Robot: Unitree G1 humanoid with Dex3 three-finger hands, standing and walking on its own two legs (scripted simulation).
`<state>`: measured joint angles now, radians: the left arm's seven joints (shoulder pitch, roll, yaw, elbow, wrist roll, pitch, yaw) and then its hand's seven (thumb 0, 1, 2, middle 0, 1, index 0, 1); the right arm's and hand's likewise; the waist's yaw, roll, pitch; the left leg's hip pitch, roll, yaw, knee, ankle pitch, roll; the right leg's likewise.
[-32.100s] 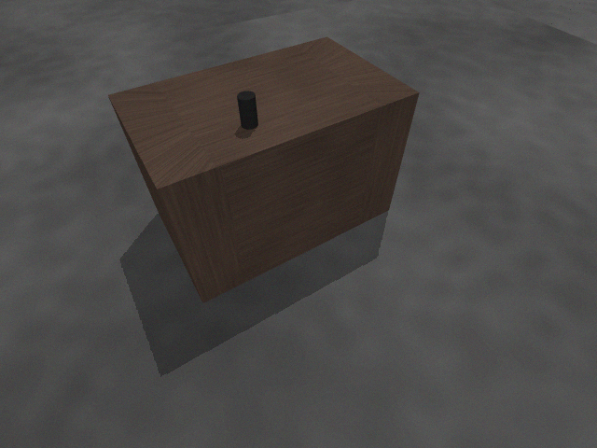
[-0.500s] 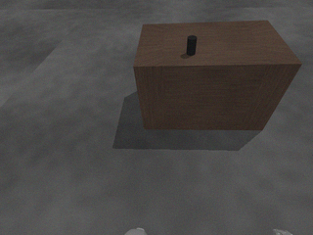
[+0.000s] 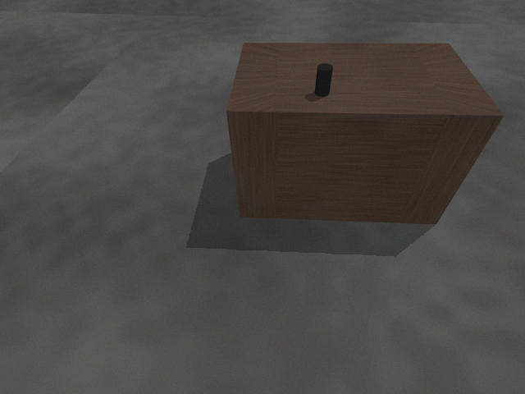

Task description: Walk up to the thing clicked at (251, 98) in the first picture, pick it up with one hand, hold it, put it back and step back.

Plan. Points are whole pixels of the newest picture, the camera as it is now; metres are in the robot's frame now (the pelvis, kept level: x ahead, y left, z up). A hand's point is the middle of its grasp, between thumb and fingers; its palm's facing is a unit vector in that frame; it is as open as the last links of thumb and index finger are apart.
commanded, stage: step back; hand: right
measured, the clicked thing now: (323, 80) +1.14 -0.21 -0.11
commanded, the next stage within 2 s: stand in 0.50 s
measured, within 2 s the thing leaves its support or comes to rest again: neither
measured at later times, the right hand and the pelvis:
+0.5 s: hand (398, 391) +0.17 -0.20 -0.14, palm faces -0.07 +0.93 -0.35, open 7.4 cm; pelvis +0.05 +0.04 +0.00, yaw +1 degrees
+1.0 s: hand out of the picture +0.13 -0.22 -0.13, palm faces -0.02 +0.94 -0.34, open 7.4 cm; pelvis +0.04 +0.03 +0.02, yaw +1 degrees
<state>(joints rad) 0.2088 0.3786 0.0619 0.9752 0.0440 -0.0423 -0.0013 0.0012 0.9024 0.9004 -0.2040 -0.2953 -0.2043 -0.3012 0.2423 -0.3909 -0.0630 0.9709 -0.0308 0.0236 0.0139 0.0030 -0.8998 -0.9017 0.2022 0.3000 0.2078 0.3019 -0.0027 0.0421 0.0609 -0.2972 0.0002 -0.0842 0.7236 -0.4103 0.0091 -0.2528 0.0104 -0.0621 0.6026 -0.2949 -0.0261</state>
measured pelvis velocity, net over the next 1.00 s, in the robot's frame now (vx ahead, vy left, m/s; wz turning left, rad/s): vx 0.04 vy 0.03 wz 0.01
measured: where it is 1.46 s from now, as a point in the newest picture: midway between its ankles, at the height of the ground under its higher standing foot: outside the picture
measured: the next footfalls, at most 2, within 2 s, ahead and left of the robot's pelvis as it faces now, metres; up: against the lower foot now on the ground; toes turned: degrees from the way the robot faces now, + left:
left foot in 0.26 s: +0.11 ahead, +0.16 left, +0.00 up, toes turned +2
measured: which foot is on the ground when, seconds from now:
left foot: up 0.00-0.24, down 0.26-1.00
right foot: down 0.00-1.00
